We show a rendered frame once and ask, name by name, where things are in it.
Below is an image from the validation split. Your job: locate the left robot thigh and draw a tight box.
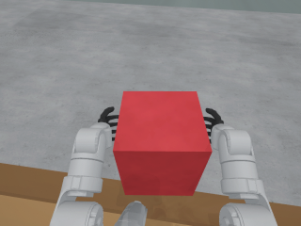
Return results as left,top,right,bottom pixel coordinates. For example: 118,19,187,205
114,202,148,226

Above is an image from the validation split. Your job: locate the robot left hand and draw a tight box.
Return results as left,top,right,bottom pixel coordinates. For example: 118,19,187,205
98,106,119,141

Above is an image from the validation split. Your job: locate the carton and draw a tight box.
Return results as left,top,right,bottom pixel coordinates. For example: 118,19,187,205
113,91,213,196

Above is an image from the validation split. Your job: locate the left robot upper arm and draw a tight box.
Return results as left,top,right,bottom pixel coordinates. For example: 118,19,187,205
51,201,103,226

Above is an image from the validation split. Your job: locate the robot right hand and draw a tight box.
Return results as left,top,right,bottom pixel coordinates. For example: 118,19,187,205
203,108,224,144

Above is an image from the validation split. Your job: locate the robot right forearm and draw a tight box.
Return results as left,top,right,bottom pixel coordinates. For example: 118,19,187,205
211,123,277,223

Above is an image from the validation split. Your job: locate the robot left forearm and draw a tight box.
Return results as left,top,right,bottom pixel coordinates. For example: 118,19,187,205
49,122,112,226

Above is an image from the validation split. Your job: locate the right robot upper arm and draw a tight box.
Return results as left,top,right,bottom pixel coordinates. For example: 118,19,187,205
219,202,277,226

